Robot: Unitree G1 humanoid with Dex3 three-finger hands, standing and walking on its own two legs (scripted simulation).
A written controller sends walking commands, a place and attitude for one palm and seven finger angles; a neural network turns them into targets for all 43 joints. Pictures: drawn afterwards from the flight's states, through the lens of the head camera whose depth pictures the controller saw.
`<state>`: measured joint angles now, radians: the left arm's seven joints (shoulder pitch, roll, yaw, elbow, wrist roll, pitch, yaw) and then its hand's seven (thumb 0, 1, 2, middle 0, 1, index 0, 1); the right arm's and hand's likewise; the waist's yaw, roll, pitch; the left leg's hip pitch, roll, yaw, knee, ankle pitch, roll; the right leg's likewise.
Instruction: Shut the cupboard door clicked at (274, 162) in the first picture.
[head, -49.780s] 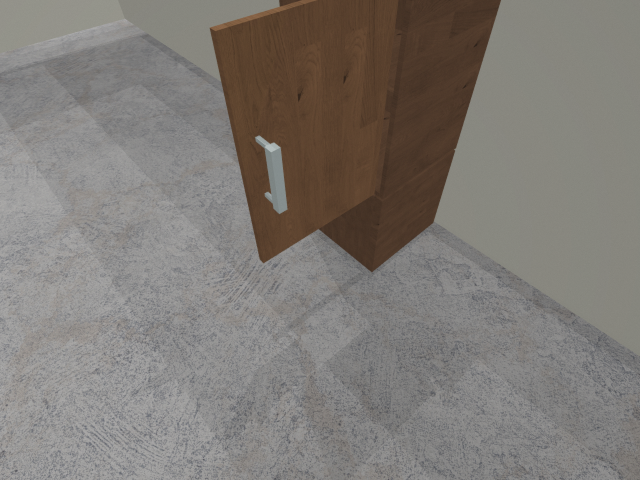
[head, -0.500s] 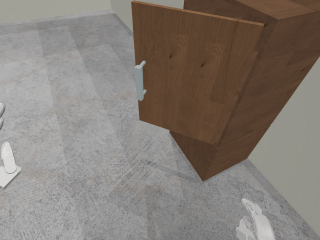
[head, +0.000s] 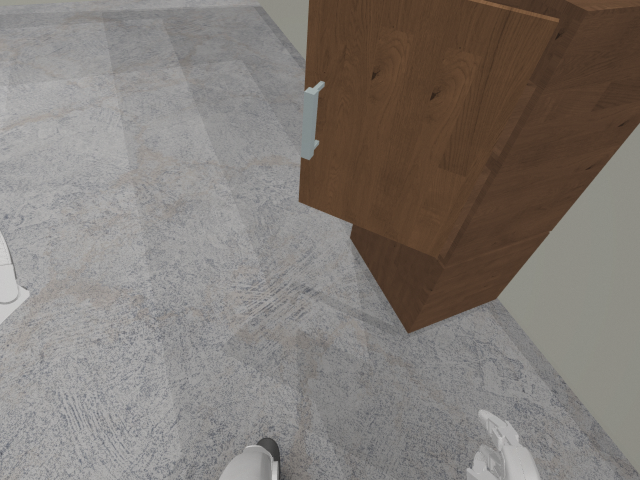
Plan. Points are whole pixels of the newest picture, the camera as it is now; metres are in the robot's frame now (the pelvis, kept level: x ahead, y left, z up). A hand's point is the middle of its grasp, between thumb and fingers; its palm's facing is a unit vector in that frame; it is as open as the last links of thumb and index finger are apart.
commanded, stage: step back with the hand held close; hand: left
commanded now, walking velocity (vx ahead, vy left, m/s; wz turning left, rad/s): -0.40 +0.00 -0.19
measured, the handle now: (313, 121) +0.84 +0.02 -0.02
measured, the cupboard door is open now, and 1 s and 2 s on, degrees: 41 41 41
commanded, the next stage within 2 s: stop stepping back and stand still in 0.06 s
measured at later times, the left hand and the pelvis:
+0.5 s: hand out of the picture +0.09 +0.26 +0.19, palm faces +0.28 -0.86 -0.42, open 7.4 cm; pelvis -0.14 +0.04 +0.01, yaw -7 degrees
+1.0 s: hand out of the picture +0.07 +0.25 +0.20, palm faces +0.24 -0.81 -0.53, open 7.4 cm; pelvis -0.17 +0.05 +0.00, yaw -10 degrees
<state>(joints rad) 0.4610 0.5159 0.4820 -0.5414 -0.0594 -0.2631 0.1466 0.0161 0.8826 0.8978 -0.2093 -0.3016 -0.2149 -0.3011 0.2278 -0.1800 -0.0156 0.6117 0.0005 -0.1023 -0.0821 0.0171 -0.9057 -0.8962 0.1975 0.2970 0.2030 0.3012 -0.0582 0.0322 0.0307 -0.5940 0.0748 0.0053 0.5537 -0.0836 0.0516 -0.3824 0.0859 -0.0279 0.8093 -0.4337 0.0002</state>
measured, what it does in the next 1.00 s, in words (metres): walks backwards: right foot, then left foot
